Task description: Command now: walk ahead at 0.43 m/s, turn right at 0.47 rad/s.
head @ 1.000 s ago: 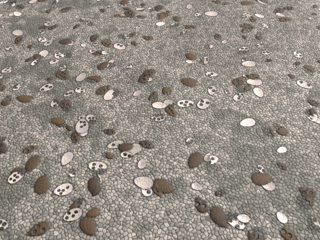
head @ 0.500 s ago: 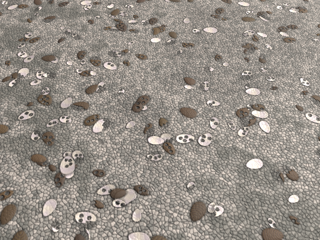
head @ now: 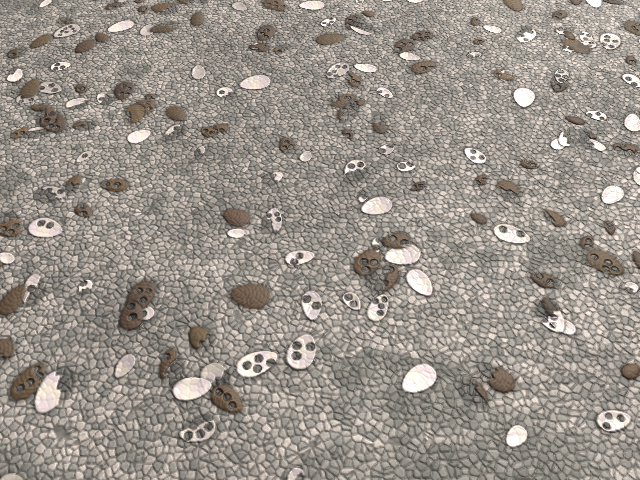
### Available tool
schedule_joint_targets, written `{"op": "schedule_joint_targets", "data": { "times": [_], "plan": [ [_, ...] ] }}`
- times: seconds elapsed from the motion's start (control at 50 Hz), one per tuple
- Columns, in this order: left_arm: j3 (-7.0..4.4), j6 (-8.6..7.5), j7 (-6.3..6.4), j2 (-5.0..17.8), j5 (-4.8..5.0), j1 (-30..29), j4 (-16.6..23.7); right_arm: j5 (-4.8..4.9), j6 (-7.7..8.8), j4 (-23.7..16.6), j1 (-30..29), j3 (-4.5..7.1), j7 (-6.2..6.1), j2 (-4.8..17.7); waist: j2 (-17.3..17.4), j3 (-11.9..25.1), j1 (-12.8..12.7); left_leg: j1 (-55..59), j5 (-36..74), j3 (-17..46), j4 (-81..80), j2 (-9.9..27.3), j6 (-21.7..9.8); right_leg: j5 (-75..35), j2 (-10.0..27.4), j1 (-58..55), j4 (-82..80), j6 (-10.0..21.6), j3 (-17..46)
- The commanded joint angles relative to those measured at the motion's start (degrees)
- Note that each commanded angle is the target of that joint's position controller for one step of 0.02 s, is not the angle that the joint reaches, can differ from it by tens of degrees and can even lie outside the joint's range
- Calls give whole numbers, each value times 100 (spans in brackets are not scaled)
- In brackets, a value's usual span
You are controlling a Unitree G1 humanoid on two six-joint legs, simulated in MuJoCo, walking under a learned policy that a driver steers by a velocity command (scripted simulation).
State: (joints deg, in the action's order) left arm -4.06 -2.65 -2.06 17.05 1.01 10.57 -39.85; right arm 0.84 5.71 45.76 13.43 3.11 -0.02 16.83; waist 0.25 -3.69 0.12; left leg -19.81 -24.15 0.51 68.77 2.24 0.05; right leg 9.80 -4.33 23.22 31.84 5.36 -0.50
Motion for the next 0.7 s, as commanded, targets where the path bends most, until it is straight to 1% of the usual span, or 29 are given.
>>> {"op": "schedule_joint_targets", "data": {
  "times": [0.02, 0.04, 0.06, 0.08, 0.12, 0.14, 0.16, 0.2, 0.24, 0.28, 0.3, 0.32, 0.34, 0.36, 0.38, 0.4, 0.42, 0.44, 0.46, 0.48, 0.5, 0.52, 0.56, 0.58, 0.6, 0.62, 0.64, 0.66, 0.7],
  "plan": [
    [-148, -89, 78, 627, -135, 215, 398, -101, 162, -547, -185, 190, -16, 777, -239, 695, -4, -1651, 407, 402, -166, 438, 26, -2085, 1649, -1765, -1574, 1195, 2245],
    [-147, -98, 100, 614, -144, 114, 418, -122, 78, -513, -36, 197, -22, 741, -203, 678, 88, -1424, 394, 348, -335, 437, 136, -2891, 1595, -1479, -1584, 1205, 1977],
    [-143, -111, 121, 640, -131, 130, 375, -144, 7, -467, 60, 173, -29, 624, -166, 676, 142, -1268, 481, 250, -563, 400, 230, -3537, 1502, -1248, -1575, 1169, 1620],
    [-164, -113, 156, 725, -127, 154, 325, -159, -45, -469, 37, 143, -50, 516, -156, 653, 161, -1198, 720, 151, -904, 326, 299, -3862, 1374, -1077, -1591, 1102, 1325],
    [-173, -78, 231, 790, -92, 216, 228, -184, -85, -533, -231, 68, -62, 341, -279, 657, 81, -1051, 1448, 37, -1784, 207, 368, -4086, 1122, -922, -1543, 893, 882],
    [-165, -45, 259, 772, -73, 261, 181, -179, -84, -546, -374, 40, -48, 286, -354, 719, 7, -878, 1914, -2, -2237, 125, 361, -3985, 987, -913, -1499, 759, 715],
    [-161, -11, 284, 768, -63, 341, 127, -155, -71, -571, -541, 21, -23, 263, -433, 787, -100, -743, 2387, -12, -2654, 50, 347, -3800, 942, -976, -1470, 669, 669],
    [-135, 38, 315, 737, -61, 509, 3, -115, -45, -620, -814, 24, 41, 318, -482, 842, -263, -575, 2962, 42, -3200, -54, 302, -3321, 1018, -1185, -1416, 581, 781],
    [-105, 62, 316, 689, -81, 531, -91, -127, -31, -648, -925, 51, 86, 404, -517, 796, -291, -571, 2916, 155, -3522, -69, 198, -3022, 1197, -1460, -1245, 559, 1006],
    [-83, 74, 310, 646, -88, 470, -167, -187, 1, -644, -882, 109, 116, 548, -538, 747, -214, -524, 2574, 217, -3807, -80, 20, -2897, 1341, -1702, -887, 500, 1264],
    [-66, 82, 312, 607, -77, 384, -193, -221, 21, -586, -718, 133, 119, 578, -520, 748, -86, -311, 2624, 183, -4078, -112, -86, -2817, 1307, -1748, -628, 422, 1322],
    [-38, 83, 311, 537, -68, 342, -218, -265, 50, -498, -481, 145, 107, 588, -441, 797, 65, 167, 3309, 140, -4512, -105, -215, -2698, 1110, -1690, -276, 266, 1270],
    [2, 52, 306, 414, -158, 497, -187, -335, 76, -506, -339, 178, 63, 828, -84, 1097, 13, 979, 5357, 595, -4414, 396, -427, -2082, 729, -1419, 277, 16, 1129],
    [74, 14, 298, 187, -193, 1323, -304, -408, 35, -541, -294, 172, 31, 960, 782, 1750, -313, 2376, 6920, 1466, -3969, 1321, -1252, -233, 306, -556, 1164, -335, 992],
    [99, 74, 306, 279, -164, 1321, -409, -301, -72, -441, -84, 56, 21, 365, 1251, 2169, -30, 2613, 6605, 2171, -4175, 1822, -1796, 2177, 183, -216, 1885, -638, 791],
    [26, 178, 304, 567, -97, 998, -328, -190, -135, -373, -57, -52, 66, 159, 982, 1897, 64, 2295, 5404, 2428, -4459, 1840, -1789, 3068, 305, 55, 2245, -756, 860],
    [-3, 308, 337, 561, -58, 750, -306, -163, -201, -339, -189, -47, 90, 243, 663, 1615, 38, 1977, 4025, 2445, -4652, 1715, -1591, 3039, 423, 213, 2463, -836, 847],
    [-23, 452, 366, 547, -63, 618, -326, -156, -258, -365, -458, -30, 106, 363, 518, 1210, -8, 1409, 2805, 2266, -4961, 1554, -1402, 2767, 517, 218, 2362, -894, 750],
    [-39, 552, 393, 541, -86, 562, -332, -178, -289, -408, -750, -2, 94, 485, 638, 947, -91, 913, 2079, 2087, -5147, 1398, -1240, 2430, 638, 40, 2028, -916, 715],
    [-15, 598, 410, 408, -80, 646, -392, -197, -347, -430, -1026, 14, 77, 513, 802, 785, -209, 521, 1495, 1837, -5297, 1177, -1095, 2186, 666, -243, 1493, -928, 615],
    [8, 595, 415, 305, -90, 755, -515, -213, -399, -433, -1166, 20, 63, 501, 869, 732, -242, 191, 1280, 1509, -5363, 943, -986, 1819, 601, -668, 1047, -907, 455],
    [11, 567, 410, 234, -107, 864, -634, -209, -435, -397, -1168, 23, 37, 483, 857, 809, -273, 89, 1107, 1264, -5339, 791, -916, 1235, 537, -1021, 611, -854, 329],
    [5, 523, 371, 164, -164, 982, -810, -131, -457, -285, -1077, -3, -4, 387, 750, 909, -316, -67, 489, 952, -5242, 608, -749, 232, 428, -1615, -218, -708, 120],
    [9, 512, 363, 202, -240, 853, -776, -124, -443, -195, -935, -44, -5, 275, 611, 851, -262, -172, -17, 874, -5227, 502, -531, 48, 543, -1712, -433, -607, 237],
    [5, 498, 381, 347, -279, 663, -665, -157, -429, -136, -861, -65, 4, 238, 401, 666, -153, -242, -363, 776, -5095, 376, -316, 215, 853, -1556, -681, -456, 569],
    [-59, 478, 395, 609, -219, 562, -726, -178, -430, -156, -814, -30, 6, 287, -147, 394, 76, 49, -199, 443, -4992, 80, -156, 1239, 841, -784, -700, -271, 632],
    [-27, 410, 389, 437, -198, 451, -740, -211, -420, -133, -951, -42, -7, 274, -257, 287, 13, 489, 244, 341, -4694, 15, -76, 1677, 804, -330, -883, -266, 644],
    [17, 338, 397, 302, -219, 374, -768, -188, -410, -100, -937, -40, -25, 228, -317, 289, 60, 695, 606, 327, -4537, 14, -111, 1575, 814, -212, -982, -349, 648],
    [22, 208, 395, 288, -200, 331, -828, -150, -414, 36, -812, -37, -69, 204, -354, 334, 83, 801, 1254, 296, -4344, 7, -222, 926, 784, -363, -941, -481, 609]
  ]
}}
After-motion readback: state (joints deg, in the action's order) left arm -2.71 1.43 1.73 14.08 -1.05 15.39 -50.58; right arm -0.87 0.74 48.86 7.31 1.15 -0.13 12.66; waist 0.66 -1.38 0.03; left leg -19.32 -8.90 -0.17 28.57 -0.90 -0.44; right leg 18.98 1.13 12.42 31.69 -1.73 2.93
